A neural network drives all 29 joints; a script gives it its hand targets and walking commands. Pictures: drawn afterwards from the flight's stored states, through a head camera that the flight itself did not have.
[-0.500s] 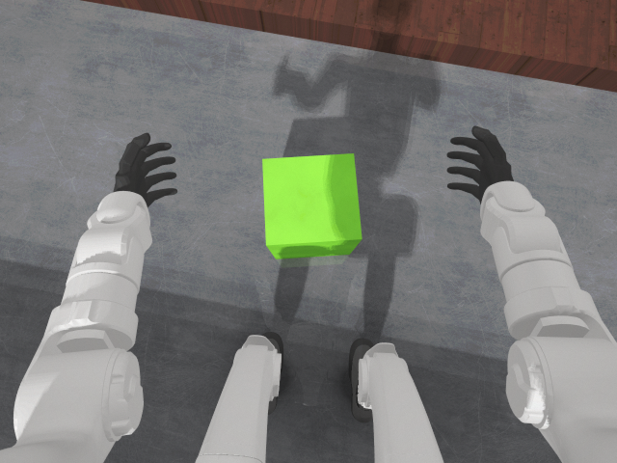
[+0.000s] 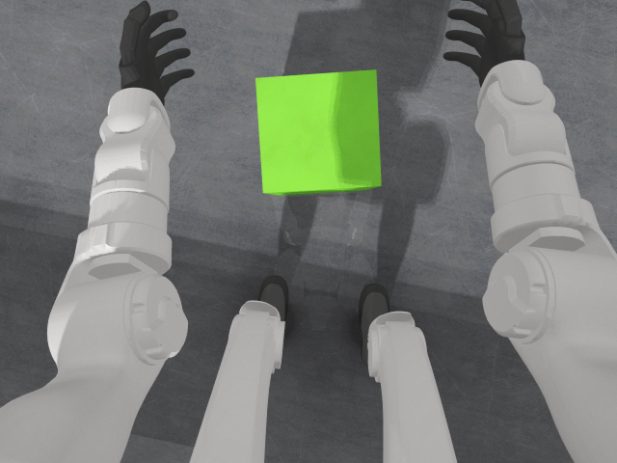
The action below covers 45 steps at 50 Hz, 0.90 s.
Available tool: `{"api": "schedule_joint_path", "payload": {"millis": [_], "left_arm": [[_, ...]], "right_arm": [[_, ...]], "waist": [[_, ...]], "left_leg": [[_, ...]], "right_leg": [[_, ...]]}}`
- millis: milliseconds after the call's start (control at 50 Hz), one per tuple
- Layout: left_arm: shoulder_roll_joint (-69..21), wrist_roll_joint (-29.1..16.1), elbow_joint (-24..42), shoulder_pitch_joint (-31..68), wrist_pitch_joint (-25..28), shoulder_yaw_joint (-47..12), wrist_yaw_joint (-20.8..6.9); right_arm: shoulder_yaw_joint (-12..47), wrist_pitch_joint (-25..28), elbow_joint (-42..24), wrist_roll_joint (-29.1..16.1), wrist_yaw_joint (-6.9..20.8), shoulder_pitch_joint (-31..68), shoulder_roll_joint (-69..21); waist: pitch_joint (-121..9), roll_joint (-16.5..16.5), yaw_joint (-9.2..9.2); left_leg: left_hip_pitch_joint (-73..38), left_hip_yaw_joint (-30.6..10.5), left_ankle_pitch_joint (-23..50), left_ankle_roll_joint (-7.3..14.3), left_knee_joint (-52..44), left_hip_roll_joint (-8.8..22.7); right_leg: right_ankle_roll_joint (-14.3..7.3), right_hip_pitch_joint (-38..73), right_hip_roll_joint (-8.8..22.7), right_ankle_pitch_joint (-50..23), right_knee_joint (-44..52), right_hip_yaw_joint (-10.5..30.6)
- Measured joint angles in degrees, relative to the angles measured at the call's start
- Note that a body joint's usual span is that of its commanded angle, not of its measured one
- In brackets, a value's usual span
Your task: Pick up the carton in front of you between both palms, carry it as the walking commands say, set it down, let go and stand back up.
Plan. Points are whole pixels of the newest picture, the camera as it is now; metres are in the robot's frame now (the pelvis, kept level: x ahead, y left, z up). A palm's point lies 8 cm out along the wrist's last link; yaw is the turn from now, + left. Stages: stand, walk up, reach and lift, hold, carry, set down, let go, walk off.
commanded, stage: reach and lift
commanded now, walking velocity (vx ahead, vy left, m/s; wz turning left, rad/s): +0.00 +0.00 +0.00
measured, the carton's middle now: (319, 143) +0.51 +0.04 -0.51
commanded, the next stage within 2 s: none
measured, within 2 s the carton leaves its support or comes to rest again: leaves its support in 1.62 s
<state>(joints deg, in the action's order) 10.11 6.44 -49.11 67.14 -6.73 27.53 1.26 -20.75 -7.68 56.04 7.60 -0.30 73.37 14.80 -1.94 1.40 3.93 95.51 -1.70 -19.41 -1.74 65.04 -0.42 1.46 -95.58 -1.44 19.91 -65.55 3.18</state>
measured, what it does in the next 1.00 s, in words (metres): lowers itself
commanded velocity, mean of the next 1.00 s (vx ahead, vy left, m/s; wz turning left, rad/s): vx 0.00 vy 0.00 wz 0.00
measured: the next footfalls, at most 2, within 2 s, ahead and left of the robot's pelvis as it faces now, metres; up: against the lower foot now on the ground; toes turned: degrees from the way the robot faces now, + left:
none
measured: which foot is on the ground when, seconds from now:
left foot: down 0.00-1.00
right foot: down 0.00-1.00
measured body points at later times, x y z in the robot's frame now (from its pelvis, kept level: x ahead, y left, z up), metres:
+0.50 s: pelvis -0.05 -0.01 -0.22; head +0.32 +0.00 +0.03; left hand +0.50 +0.23 -0.37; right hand +0.54 -0.15 -0.38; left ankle +0.06 +0.13 -0.60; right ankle +0.05 -0.13 -0.60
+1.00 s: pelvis -0.05 +0.00 -0.27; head +0.34 +0.00 -0.04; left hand +0.51 +0.21 -0.45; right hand +0.55 -0.14 -0.45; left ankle +0.06 +0.13 -0.60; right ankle +0.05 -0.13 -0.60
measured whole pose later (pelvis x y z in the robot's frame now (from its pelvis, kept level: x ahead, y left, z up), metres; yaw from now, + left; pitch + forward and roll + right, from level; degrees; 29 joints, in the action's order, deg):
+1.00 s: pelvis -0.05 +0.00 -0.27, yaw +2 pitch +38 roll +1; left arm 19.4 -11.7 -66.2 87.0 -2.9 9.8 7.0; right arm -0.4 -4.3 67.9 -11.8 -5.2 90.9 23.7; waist 22.5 -0.2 3.0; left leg 129.6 -1.7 -34.3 -3.0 126.0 -1.5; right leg 2.9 -129.3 -2.9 36.1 -127.6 3.5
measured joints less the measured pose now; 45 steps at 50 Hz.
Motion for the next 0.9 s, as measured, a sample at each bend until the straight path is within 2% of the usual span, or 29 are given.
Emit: {"api": "schedule_joint_path", "payload": {"millis": [80, 140, 280, 440, 640, 760, 900], "left_arm": [[-0.4, 0.1, -1.7, -1.7, 2.0, 0.8, 0.1], [0.4, -1.4, -2.6, -1.7, 2.9, -0.1, 0.5], [4.8, -9.0, -3.2, 1.8, 2.4, -6.8, 2.4], [8.9, -15.5, -5.7, 9.7, -0.5, -12.8, 4.5], [10.3, -15.4, -15.7, 20.1, 0.8, -14.9, 4.6], [10.5, -16.6, -17.1, 21.2, 2.5, -16.1, 4.9], [10.1, -18.7, -16.5, 20.8, 3.6, -18.2, 5.8]], "right_arm": [[0.2, 1.5, 0.2, 0.2, -1.1, -2.1, -1.3], [2.0, 2.0, 0.1, -1.2, -2.4, -2.3, -1.1], [9.7, 1.5, -0.9, -8.4, -5.2, 0.6, 2.7], [15.2, -1.3, 1.0, -15.2, -6.3, 8.0, 7.2], [16.1, 0.3, 11.5, -16.5, -4.9, 18.3, 8.8], [17.8, 2.3, 11.7, -17.8, -4.8, 18.4, 9.4], [20.5, 3.3, 10.8, -19.9, -4.9, 17.8, 10.1]], "waist": [[-3.1, 0.2, -0.28], [-3.6, 0.1, -0.44], [1.0, -0.4, -0.54], [10.2, -0.7, -0.45], [21.1, -1.0, -0.58], [26.2, -1.8, -0.87], [26.1, -1.9, -0.93]], "left_leg": [[7.0, -0.3, -2.4, -0.6, 6.7, -0.5], [12.7, -0.5, -5.0, -0.8, 13.2, -0.9], [24.1, -0.9, -9.9, -1.2, 29.8, -1.7], [31.4, -1.2, -11.1, -2.1, 44.9, -2.3], [34.6, -1.0, -11.1, -1.8, 54.5, -2.1], [33.2, -0.1, -13.3, -0.9, 58.3, -1.3], [33.5, 0.1, -15.0, -0.9, 60.8, -1.1]], "right_leg": [[0.4, -7.0, -0.6, 2.9, -6.8, 0.9], [0.7, -12.6, -1.0, 5.8, -13.5, 1.3], [1.0, -24.1, -1.8, 10.6, -30.7, 1.1], [1.5, -31.2, -2.4, 12.1, -45.9, 0.7], [2.1, -34.2, -2.7, 12.2, -55.2, 0.5], [2.1, -32.6, -2.0, 14.5, -59.0, 0.6], [1.9, -32.9, -1.6, 16.3, -61.7, 0.5]]}}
